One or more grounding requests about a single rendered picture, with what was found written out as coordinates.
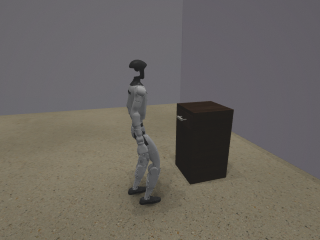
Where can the robot left upper arm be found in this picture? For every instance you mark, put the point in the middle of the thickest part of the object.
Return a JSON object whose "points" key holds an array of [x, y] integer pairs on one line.
{"points": [[127, 105]]}

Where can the robot right upper arm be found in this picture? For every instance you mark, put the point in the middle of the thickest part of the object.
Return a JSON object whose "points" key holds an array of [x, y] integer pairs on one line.
{"points": [[139, 95]]}

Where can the drawer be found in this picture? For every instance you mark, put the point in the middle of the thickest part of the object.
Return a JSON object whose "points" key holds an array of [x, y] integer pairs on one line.
{"points": [[189, 118]]}

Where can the robot right forearm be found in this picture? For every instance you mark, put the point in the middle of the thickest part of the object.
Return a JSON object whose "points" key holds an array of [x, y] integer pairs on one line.
{"points": [[137, 128]]}

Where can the robot right shin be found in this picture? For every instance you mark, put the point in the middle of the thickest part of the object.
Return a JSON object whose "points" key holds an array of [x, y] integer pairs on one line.
{"points": [[151, 181]]}

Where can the cabinet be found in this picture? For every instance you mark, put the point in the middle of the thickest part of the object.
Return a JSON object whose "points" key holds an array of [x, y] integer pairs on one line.
{"points": [[201, 154]]}

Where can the handle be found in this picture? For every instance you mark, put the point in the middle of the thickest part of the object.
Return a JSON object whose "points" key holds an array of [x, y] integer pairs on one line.
{"points": [[179, 117]]}

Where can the left robot foot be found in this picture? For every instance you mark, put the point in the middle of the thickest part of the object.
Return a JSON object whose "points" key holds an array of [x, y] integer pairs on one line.
{"points": [[140, 189]]}

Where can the robot right hand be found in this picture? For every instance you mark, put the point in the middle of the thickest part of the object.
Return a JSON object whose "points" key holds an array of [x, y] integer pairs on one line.
{"points": [[141, 150]]}

